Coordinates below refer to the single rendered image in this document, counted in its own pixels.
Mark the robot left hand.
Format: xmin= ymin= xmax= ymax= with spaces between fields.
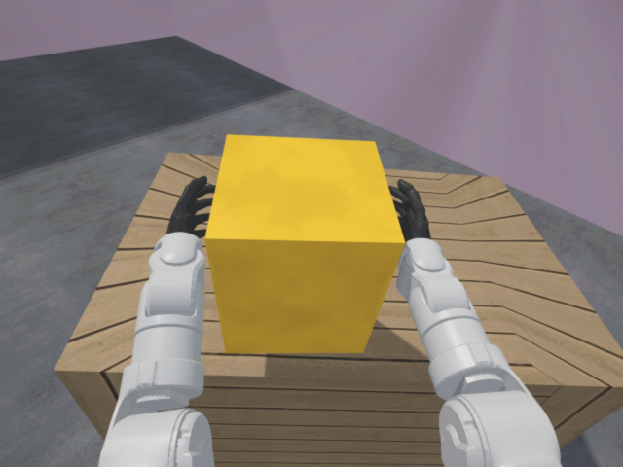
xmin=166 ymin=176 xmax=216 ymax=238

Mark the robot right hand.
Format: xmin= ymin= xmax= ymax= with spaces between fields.
xmin=388 ymin=179 xmax=431 ymax=242

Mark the robot right upper arm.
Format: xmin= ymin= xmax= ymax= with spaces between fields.
xmin=439 ymin=390 xmax=563 ymax=467

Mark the robot right forearm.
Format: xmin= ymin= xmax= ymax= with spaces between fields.
xmin=396 ymin=238 xmax=561 ymax=462

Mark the robot left forearm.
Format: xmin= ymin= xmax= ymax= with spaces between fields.
xmin=98 ymin=232 xmax=205 ymax=467

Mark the carton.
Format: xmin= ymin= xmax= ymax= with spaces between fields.
xmin=205 ymin=134 xmax=405 ymax=353

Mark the pedestal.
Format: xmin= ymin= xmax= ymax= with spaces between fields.
xmin=54 ymin=152 xmax=623 ymax=467

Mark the robot left upper arm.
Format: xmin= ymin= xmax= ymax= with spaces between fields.
xmin=100 ymin=408 xmax=214 ymax=467

